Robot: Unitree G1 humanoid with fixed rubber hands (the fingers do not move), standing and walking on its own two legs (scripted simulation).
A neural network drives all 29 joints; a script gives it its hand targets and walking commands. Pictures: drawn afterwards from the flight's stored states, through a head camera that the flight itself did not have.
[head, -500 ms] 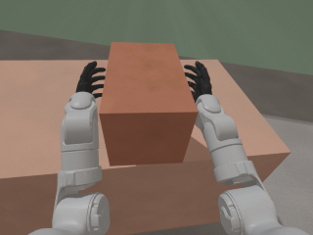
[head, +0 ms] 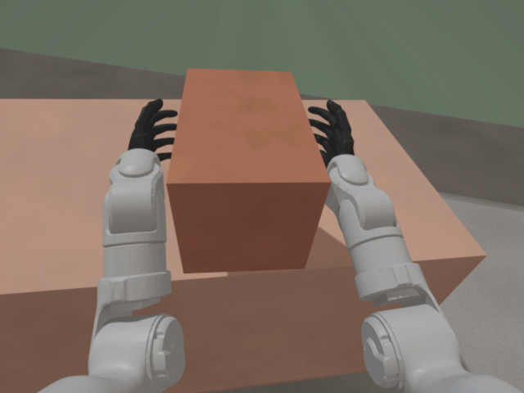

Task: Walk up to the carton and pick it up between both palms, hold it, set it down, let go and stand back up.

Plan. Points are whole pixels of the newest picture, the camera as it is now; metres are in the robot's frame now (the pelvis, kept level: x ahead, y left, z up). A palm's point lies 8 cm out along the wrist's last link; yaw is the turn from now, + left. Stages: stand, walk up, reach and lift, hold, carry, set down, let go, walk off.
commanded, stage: hold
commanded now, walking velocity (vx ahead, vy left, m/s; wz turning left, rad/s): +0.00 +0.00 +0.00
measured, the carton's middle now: (242, 162) +0.41 +0.02 +0.16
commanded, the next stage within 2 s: none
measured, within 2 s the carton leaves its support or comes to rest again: neither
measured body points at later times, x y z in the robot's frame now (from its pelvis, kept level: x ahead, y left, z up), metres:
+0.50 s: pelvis +0.00 +0.00 +0.00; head -0.04 +0.03 +0.45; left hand +0.37 +0.16 +0.20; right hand +0.38 -0.12 +0.21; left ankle +0.04 +0.13 -0.75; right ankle +0.02 -0.11 -0.75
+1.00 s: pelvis +0.00 +0.00 +0.00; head -0.04 +0.03 +0.45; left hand +0.37 +0.15 +0.20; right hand +0.38 -0.12 +0.21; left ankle +0.04 +0.13 -0.75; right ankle +0.02 -0.11 -0.75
